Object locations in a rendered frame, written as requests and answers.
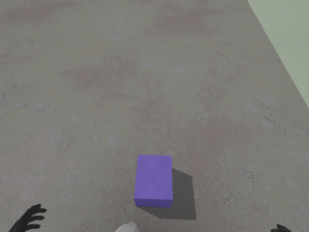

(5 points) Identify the carton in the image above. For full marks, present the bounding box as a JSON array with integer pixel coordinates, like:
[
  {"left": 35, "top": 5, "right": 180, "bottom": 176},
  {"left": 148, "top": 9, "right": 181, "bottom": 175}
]
[{"left": 134, "top": 155, "right": 173, "bottom": 208}]

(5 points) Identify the left robot hand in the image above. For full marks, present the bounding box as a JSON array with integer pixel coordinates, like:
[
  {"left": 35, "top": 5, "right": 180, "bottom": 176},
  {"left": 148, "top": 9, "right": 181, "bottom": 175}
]
[{"left": 9, "top": 204, "right": 47, "bottom": 232}]

